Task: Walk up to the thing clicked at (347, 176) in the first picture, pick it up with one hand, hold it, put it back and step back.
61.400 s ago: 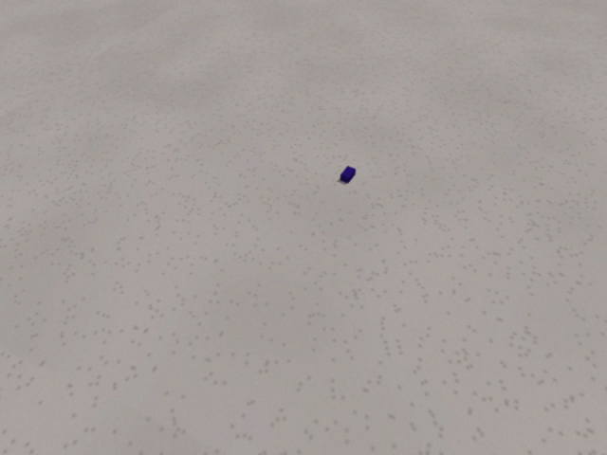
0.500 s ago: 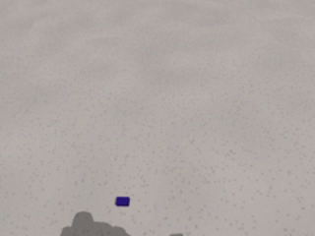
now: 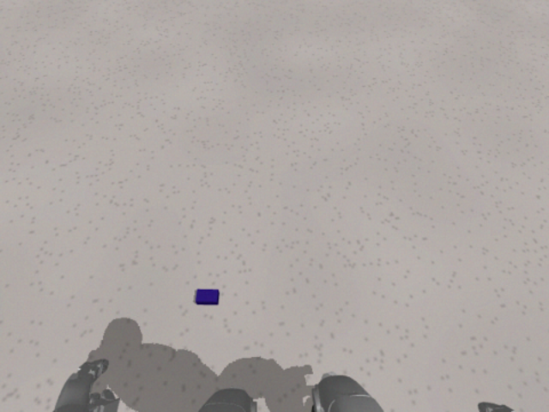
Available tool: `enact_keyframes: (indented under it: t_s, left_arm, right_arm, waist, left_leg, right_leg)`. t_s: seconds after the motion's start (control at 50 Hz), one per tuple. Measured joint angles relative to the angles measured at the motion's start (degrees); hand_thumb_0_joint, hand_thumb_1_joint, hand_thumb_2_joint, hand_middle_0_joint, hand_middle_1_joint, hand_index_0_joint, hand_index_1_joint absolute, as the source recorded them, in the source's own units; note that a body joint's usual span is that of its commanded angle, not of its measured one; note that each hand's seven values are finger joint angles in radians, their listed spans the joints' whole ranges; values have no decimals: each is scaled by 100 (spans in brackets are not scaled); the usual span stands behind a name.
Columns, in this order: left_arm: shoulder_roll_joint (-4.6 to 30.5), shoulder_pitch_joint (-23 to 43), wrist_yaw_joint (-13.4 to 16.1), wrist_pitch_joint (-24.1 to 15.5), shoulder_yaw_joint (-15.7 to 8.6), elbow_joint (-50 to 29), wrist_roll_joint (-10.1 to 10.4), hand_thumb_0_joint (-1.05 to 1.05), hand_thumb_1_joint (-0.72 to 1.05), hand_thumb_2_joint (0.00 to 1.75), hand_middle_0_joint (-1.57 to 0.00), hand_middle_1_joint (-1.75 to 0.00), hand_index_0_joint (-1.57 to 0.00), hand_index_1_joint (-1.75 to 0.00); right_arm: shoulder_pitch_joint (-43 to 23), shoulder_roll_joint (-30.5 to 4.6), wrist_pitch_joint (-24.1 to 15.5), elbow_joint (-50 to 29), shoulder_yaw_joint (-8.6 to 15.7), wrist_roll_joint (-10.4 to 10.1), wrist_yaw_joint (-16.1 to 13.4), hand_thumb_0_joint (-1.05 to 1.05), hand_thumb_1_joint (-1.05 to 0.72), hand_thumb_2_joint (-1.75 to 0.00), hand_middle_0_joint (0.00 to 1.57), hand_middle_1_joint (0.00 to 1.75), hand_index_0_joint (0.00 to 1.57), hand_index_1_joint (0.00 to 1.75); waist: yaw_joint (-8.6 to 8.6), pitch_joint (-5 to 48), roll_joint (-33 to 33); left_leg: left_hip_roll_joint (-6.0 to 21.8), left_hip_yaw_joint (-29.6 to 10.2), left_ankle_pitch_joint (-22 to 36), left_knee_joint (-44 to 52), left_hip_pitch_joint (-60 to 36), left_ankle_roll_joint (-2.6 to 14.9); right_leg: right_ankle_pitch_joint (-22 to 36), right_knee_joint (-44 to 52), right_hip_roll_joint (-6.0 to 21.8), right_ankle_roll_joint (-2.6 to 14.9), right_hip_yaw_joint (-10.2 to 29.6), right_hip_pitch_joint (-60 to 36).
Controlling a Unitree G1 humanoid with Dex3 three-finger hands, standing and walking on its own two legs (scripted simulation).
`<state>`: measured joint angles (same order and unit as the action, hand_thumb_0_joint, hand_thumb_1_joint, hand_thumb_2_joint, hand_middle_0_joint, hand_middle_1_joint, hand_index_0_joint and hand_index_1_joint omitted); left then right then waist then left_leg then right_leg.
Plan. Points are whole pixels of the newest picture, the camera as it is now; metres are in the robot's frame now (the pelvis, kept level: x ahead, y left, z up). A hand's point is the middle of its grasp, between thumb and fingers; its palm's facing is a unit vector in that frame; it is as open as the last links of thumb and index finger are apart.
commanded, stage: step back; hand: left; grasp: from above
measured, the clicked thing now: (207, 297) +0.50 +0.24 -0.74
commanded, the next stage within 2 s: none
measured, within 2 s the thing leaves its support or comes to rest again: neither
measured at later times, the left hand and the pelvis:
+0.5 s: hand out of the picture -0.05 +0.23 -0.14, palm faces -0.09 -0.91 -0.40, open 7.4 cm; pelvis -0.13 -0.03 +0.00, yaw -6 degrees
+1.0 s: hand out of the picture -0.16 +0.24 -0.14, palm faces +0.03 -0.94 -0.34, open 7.4 cm; pelvis -0.28 -0.02 +0.01, yaw +1 degrees
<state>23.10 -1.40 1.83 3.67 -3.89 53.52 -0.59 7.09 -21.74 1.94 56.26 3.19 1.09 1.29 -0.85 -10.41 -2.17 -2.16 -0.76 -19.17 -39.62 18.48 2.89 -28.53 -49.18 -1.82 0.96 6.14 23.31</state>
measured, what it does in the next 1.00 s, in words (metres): walks backwards: right foot, then left foot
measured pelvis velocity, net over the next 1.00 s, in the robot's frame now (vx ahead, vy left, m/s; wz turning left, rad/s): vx -0.28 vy -0.02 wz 0.02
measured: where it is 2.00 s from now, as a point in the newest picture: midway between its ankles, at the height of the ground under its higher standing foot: outside the picture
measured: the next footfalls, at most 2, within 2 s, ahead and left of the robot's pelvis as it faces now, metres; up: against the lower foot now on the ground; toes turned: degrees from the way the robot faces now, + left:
right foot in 0.42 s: -0.10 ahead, -0.14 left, +0.00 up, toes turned -3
left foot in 0.84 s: -0.22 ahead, +0.09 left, +0.00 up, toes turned -1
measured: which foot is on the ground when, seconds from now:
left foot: down 0.00-0.44, up 0.46-0.82, down 0.84-1.00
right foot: up 0.00-0.40, down 0.42-0.86, up 0.88-1.00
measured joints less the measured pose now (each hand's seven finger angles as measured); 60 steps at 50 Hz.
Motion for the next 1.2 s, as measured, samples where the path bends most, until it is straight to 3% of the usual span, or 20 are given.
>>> enact_keyframes:
  t_s: [0.06, 0.16, 0.3, 0.4, 0.44, 0.46, 0.5, 0.54, 0.58, 0.62, 0.7, 0.76, 0.82, 0.88, 0.94, 0.98, 1.04, 1.12, 1.16, 1.2]
  left_arm:
    - [14, 19, 38, 18, 13, -86, 31, 0, 90, 90, -20, -30, -20, -30]
    - [-20, -289, -18, -5, 22, -208, 17, 0, 90, 90, -20, -30, -20, -30]
    - [-55, -660, -63, 38, -23, -204, -1, 0, 90, 90, -20, -30, -20, -30]
    - [-86, -816, -182, -33, -60, -216, -16, 0, 90, 90, -20, -30, -20, -30]
    - [-222, -871, -213, -69, -83, -165, -60, 0, 90, 90, -20, -30, -20, -30]
    - [-277, -953, -239, -72, -77, -184, -94, 0, 90, 90, -20, -30, -20, -30]
    - [-301, -1125, -266, -46, -56, -249, -148, 0, 90, 90, -20, -30, -20, -30]
    - [-336, -1237, -229, -35, -63, -267, -162, 0, 90, 90, -20, -30, -20, -30]
    - [-379, -1238, -194, -13, -76, -276, -163, 0, 90, 90, -20, -30, -20, -30]
    - [-384, -1150, -172, -17, -90, -375, -168, 1, 90, 90, -20, -30, -20, -30]
    - [-373, -852, -99, -116, -80, -724, -163, 1, 90, 90, -20, -30, -20, -30]
    - [-344, -600, -63, -158, -45, -949, -135, 0, 90, 90, -20, -30, -20, -30]
    - [-287, -419, -73, -120, 12, -1054, -79, 0, 90, 90, -20, -30, -20, -30]
    - [-182, -333, -91, -15, 27, -977, -22, 0, 90, 90, -20, -30, -20, -30]
    - [-240, -435, -72, 95, 12, -761, -31, 0, 90, 90, -20, -30, -20, -30]
    - [-219, -525, -79, 113, -17, -687, 14, 0, 90, 90, -20, -30, -20, -30]
    - [-138, -704, -87, 46, -73, -678, 39, 0, 90, 90, -20, -30, -20, -30]
    - [-52, -865, -67, -14, -111, -596, 5, 0, 90, 90, -20, -30, -20, -30]
    - [-31, -916, -70, -44, -98, -527, -2, 0, 90, 90, -20, -30, -20, -30]
    - [-25, -966, -81, -101, -78, -445, -16, 0, 90, 90, -20, -30, -20, -30]
  right_arm:
    - [101, 142, 0, -63, -39, 64, -58, 0, -91, -90, 20, 30, 20, 30]
    - [78, 218, -13, -262, -38, 53, -160, 0, -91, -90, 20, 30, 20, 30]
    - [-126, 222, -83, -652, -56, 27, -189, 0, -90, -90, 20, 30, 20, 30]
    - [-226, 91, 11, -763, -59, 52, -130, 0, -90, -90, 21, 30, 20, 30]
    - [-262, -45, 88, -700, -10, 30, -119, 0, -90, -90, 21, 30, 20, 30]
    - [-225, -76, 125, -651, 16, 9, -133, 0, -90, -90, 20, 30, 20, 30]
    - [-78, -68, 177, -547, 49, -12, -167, 0, -91, -90, 20, 30, 20, 30]
    - [61, -105, 173, -468, 49, -56, -156, 0, -91, -90, 20, 30, 20, 30]
    - [223, -180, 123, -459, 46, -101, -175, 0, -91, -90, 20, 30, 20, 30]
    - [386, -246, 79, -468, 26, -122, -208, 0, -91, -90, 20, 30, 20, 30]
    - [574, -295, 88, -415, -7, -106, -261, 0, -91, -90, 20, 30, 20, 30]
    - [573, -230, 98, -400, -32, -71, -265, 0, -91, -90, 20, 30, 20, 30]
    - [509, -149, 44, -443, -55, -60, -218, 0, -91, -90, 20, 30, 20, 30]
    - [384, 39, 3, -479, -66, 1, -168, 0, -91, -90, 20, 30, 20, 30]
    - [401, 83, -5, -569, -112, 78, -101, 0, -91, -90, 20, 30, 20, 30]
    - [397, 131, 8, -587, -137, 125, -124, 0, -91, -90, 20, 30, 20, 30]
    - [268, 154, 11, -644, -144, 100, -150, 0, -90, -90, 21, 30, 20, 30]
    - [-36, 95, -30, -872, -95, 71, -181, 0, -90, -90, 21, 30, 20, 30]
    - [-193, 36, -29, -991, -82, 68, -176, 0, -90, -90, 21, 30, 20, 30]
    - [-329, -37, 14, -1077, -75, 47, -156, 0, -90, -90, 20, 30, 20, 30]
  waist:
    - [-56, -53, -18]
    - [-11, -61, -33]
    - [38, -150, 2]
    - [94, -64, 128]
    - [52, -68, 450]
    - [24, -13, 533]
    - [162, 151, 400]
    - [278, 255, 292]
    - [209, 351, 340]
    - [160, 372, 395]
    - [103, 220, 462]
    - [87, 40, 399]
    - [55, -68, 280]
    - [99, -183, -95]
    - [-49, -7, 73]
    - [-42, 131, 96]
    - [110, 246, 43]
    - [227, 124, 61]
    - [264, 38, 97]
    - [294, -13, 155]
  left_leg:
    - [63, -39, 337, 383, -35, 14]
    - [129, 150, 716, 819, -31, 50]
    - [268, 430, 907, 668, 220, 25]
    - [405, 538, 1058, 413, 578, -132]
    - [550, 339, 964, 240, 708, -189]
    - [462, 142, 473, 63, 801, -234]
    - [14, -194, -440, -884, 1038, -335]
    - [-349, -466, -547, -1855, 1136, -373]
    - [-550, -757, -424, -2441, 1134, -379]
    - [-582, -875, -419, -2663, 981, -407]
    - [-374, -748, -794, -1989, 397, -482]
    - [-159, -455, -1003, -1135, -12, -443]
    - [-5, -201, -618, -57, -431, -324]
    - [-158, 8, -183, 233, -530, -179]
    - [56, -161, -90, 157, -357, -113]
    - [159, -208, 118, 362, -310, -135]
    - [260, -111, 398, 599, -179, -169]
    - [374, 20, 603, 526, 115, -177]
    - [433, 100, 668, 393, 301, -225]
    - [497, 171, 696, 175, 530, -301]
  right_leg:
    - [-297, -1101, -465, 83, 285, 277]
    - [56, -1819, -550, -73, 392, 249]
    - [-115, -771, -201, -255, 190, -376]
    - [324, 720, 75, -70, -234, -907]
    - [575, 957, -83, 3, -431, -999]
    - [619, 973, -97, 27, -506, -986]
    - [694, 978, 57, 111, -410, -884]
    - [907, 1203, 187, 119, -286, -863]
    - [1164, 1515, 239, 76, -369, -834]
    - [1343, 1676, 245, 82, -473, -731]
    - [1539, 1672, 255, 115, -716, -468]
    - [1623, 1506, 327, 109, -878, -244]
    - [1680, 1250, 419, 55, -991, 20]
    - [1533, 951, 545, -5, -769, 210]
    - [67, -452, -63, -19, -306, 462]
    - [-45, -1398, -381, 19, -3, 534]
    - [72, -1975, -508, -32, 201, 393]
    - [-62, -1149, -257, -216, 100, -206]
    - [-18, -294, -63, -233, -50, -551]
    - [377, 729, 79, -200, -207, -918]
